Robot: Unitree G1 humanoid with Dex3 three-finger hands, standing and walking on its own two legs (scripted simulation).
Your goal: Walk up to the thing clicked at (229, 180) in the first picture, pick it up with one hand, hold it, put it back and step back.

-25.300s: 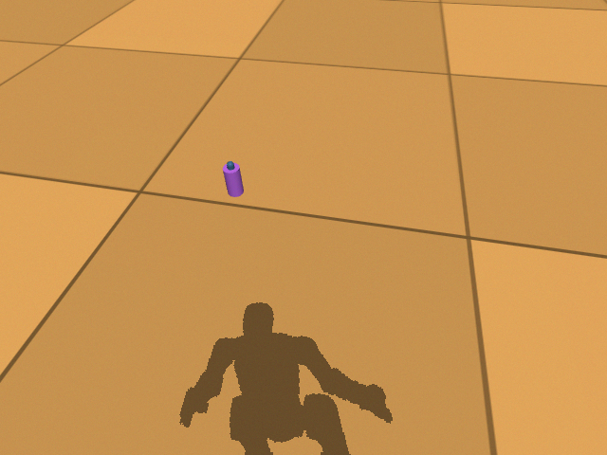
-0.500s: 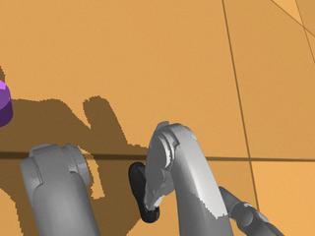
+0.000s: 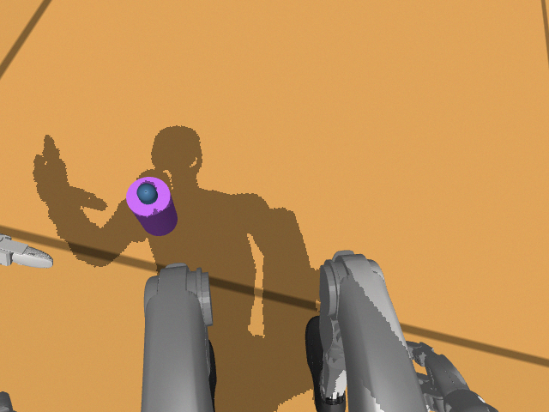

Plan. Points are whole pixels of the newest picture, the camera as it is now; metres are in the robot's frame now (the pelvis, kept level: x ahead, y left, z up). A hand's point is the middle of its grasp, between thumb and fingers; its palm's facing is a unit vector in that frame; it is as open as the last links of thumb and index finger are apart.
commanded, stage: home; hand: left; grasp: from the side
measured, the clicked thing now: (153, 206) +0.47 +0.23 -0.28
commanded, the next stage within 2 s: none
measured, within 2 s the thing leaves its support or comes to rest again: neither
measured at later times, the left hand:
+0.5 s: hand (12, 264) +0.28 +0.24 +0.13, palm faces +0.21 -0.89 -0.41, open 17.5 cm
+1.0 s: hand out of the picture +0.24 +0.19 +0.29, palm faces +0.24 -0.92 -0.30, open 17.6 cm
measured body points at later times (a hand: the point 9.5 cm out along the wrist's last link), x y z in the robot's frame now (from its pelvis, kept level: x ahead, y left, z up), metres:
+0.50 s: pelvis +0.05 -0.03 +0.23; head +0.18 +0.00 +0.66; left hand +0.27 +0.29 +0.16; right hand +0.26 -0.27 +0.13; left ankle +0.08 +0.11 -0.34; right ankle +0.12 -0.15 -0.34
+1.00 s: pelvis +0.09 -0.02 +0.34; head +0.11 -0.02 +0.79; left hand +0.22 +0.23 +0.31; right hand +0.28 -0.23 +0.27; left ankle +0.08 +0.11 -0.34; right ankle +0.12 -0.15 -0.34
